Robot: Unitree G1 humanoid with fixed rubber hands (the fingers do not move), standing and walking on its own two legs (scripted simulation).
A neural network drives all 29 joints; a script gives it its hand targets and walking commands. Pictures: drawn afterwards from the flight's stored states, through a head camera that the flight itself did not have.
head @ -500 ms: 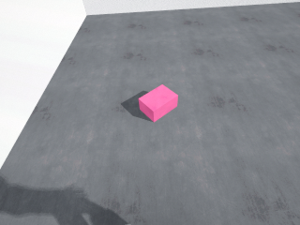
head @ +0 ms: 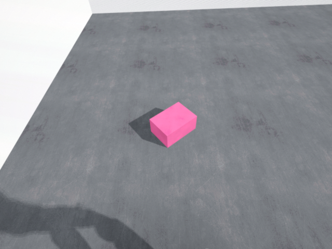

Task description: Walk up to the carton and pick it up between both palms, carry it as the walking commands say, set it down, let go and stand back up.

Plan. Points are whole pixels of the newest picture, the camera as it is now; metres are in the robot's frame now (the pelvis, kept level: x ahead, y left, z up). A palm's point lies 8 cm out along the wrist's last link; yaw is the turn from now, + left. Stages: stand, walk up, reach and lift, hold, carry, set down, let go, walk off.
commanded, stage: walk up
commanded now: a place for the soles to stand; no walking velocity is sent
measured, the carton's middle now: (173, 123) +1.06 -0.03 -0.68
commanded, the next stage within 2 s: none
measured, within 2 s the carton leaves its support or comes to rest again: neither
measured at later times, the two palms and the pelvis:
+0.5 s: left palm (44, 228) +0.21 +0.34 -0.09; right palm (291, 226) +0.20 -0.30 -0.09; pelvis +0.14 +0.02 +0.00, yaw +1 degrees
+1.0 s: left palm (56, 184) +0.33 +0.35 -0.09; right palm (264, 171) +0.36 -0.29 -0.10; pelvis +0.28 +0.03 +0.00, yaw +1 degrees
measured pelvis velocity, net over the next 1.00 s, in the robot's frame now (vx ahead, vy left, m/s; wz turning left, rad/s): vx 0.28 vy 0.03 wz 0.03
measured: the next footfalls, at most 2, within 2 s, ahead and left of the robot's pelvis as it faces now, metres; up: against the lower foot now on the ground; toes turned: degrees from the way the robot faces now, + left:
left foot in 0.34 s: +0.22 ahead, +0.16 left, +0.00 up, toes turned +2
right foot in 0.58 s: +0.25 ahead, -0.12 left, +0.00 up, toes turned -3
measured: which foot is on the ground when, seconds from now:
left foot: up 0.00-0.32, down 0.34-0.60, up 0.62-0.88, down 0.90-1.00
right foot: down 0.00-0.32, up 0.34-0.56, down 0.58-0.90, up 0.92-1.00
